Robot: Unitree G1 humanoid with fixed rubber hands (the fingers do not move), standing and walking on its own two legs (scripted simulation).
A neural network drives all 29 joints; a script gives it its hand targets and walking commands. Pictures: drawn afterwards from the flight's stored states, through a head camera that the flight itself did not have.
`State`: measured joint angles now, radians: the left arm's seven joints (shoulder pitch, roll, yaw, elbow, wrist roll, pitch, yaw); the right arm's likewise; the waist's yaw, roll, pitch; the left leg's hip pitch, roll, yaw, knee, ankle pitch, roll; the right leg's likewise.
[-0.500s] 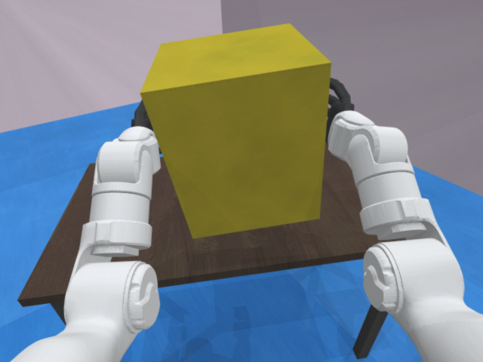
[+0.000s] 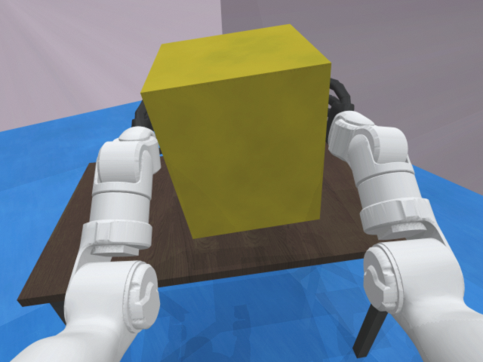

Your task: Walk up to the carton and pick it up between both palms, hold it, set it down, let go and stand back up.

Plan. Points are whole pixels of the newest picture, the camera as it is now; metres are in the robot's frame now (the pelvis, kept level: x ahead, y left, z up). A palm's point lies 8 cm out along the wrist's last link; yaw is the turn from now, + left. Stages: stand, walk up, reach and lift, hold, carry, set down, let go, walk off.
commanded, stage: hold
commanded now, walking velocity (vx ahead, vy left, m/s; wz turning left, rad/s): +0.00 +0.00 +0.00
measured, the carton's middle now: (241, 132) +0.40 -0.01 +0.27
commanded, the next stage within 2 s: set down in 0.64 s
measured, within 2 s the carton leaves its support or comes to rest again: neither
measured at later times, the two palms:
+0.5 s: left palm (144, 140) +0.38 +0.14 +0.27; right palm (338, 124) +0.38 -0.16 +0.29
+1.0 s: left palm (141, 140) +0.40 +0.16 +0.26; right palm (324, 128) +0.41 -0.14 +0.27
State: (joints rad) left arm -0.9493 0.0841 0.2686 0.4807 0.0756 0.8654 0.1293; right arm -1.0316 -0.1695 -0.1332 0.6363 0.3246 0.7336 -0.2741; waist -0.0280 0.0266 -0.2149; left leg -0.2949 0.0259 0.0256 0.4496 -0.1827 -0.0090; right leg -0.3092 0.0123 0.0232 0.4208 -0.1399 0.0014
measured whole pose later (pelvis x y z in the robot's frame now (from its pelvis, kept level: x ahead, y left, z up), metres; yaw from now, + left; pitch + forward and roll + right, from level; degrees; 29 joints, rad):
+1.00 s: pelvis +0.00 +0.00 +0.00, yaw +0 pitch -1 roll +0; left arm -1.03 0.08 0.41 0.70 0.20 0.65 0.08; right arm -1.13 -0.13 -0.13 0.92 0.15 0.46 -0.17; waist -0.03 0.03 -0.14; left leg -0.25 0.03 0.03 0.45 -0.19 -0.01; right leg -0.26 0.01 0.02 0.42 -0.14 0.00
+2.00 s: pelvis +0.02 +0.01 +0.00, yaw +0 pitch +1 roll -1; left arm -0.92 0.08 0.27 0.76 0.13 0.45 0.14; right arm -1.01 -0.12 -0.12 0.99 0.15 0.21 -0.14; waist 0.02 0.03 -0.07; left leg -0.25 0.03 0.02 0.45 -0.21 -0.01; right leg -0.25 0.01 0.01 0.39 -0.16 0.00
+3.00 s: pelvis +0.03 +0.00 +0.00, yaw +1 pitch +5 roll -1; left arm -0.93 0.05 0.27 1.02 0.13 0.24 0.19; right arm -1.00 -0.14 -0.18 1.19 0.01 0.06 -0.07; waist 0.08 0.03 -0.12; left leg -0.32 0.03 0.00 0.45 -0.22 -0.01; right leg -0.30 0.01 0.00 0.38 -0.17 0.00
